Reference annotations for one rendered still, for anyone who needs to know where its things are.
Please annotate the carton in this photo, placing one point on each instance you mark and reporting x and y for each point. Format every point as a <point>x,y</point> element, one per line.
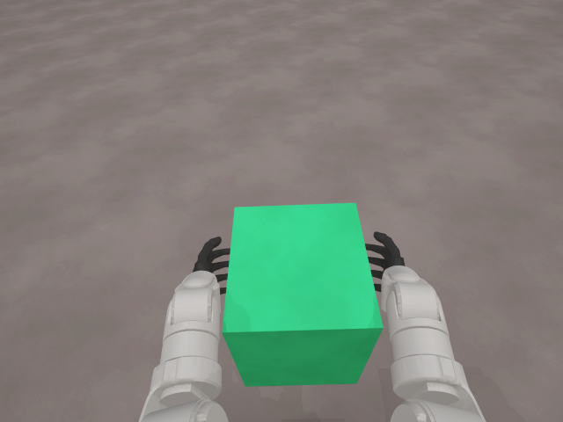
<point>300,305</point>

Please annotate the robot left forearm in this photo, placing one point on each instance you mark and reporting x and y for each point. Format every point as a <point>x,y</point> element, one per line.
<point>189,368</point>

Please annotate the right robot upper arm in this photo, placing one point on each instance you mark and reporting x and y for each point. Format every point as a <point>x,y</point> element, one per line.
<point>416,410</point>

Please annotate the robot right forearm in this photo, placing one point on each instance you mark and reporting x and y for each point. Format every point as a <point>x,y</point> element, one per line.
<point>424,365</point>

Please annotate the robot left hand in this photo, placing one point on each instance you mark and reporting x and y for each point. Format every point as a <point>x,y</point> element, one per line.
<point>206,257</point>

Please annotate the robot right hand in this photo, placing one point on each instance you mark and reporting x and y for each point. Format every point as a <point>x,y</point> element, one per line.
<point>390,253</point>

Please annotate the left robot upper arm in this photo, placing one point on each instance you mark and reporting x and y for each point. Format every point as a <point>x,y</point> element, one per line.
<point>202,410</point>

